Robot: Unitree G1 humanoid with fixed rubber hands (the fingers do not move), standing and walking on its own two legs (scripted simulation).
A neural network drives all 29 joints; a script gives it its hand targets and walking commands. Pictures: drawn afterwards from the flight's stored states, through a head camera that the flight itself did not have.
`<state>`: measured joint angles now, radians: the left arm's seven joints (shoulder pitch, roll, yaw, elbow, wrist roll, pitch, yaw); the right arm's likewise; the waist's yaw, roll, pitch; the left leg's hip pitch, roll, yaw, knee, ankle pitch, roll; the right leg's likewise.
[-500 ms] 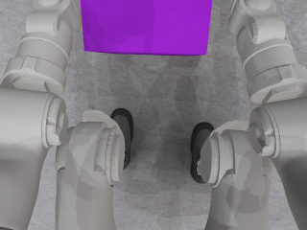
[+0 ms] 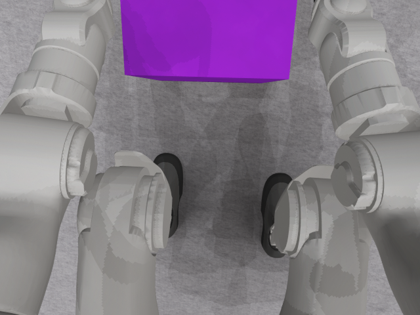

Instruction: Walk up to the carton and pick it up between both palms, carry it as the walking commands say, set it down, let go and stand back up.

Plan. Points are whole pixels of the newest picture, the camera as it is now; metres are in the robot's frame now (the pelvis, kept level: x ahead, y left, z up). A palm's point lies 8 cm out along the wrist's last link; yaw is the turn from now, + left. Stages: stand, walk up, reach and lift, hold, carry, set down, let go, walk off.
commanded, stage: reach and lift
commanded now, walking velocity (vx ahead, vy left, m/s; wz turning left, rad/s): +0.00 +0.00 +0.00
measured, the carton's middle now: out of the picture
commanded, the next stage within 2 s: none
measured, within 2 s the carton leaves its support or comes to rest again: leaves its support in 0.36 s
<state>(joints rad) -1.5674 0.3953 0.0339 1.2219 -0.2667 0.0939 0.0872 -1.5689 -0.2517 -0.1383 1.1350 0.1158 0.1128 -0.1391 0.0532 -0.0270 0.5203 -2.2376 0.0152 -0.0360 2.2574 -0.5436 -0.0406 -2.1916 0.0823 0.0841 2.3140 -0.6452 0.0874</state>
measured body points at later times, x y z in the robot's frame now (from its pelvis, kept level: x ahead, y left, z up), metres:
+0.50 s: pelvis -0.01 +0.00 +0.01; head +0.36 +0.02 +0.25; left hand +0.56 +0.19 -0.15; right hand +0.57 -0.11 -0.15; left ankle +0.13 +0.13 -0.31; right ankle +0.10 -0.13 -0.31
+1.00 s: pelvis -0.02 +0.00 +0.04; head +0.35 +0.03 +0.28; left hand +0.55 +0.20 -0.10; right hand +0.57 -0.10 -0.10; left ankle +0.13 +0.14 -0.31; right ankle +0.10 -0.14 -0.31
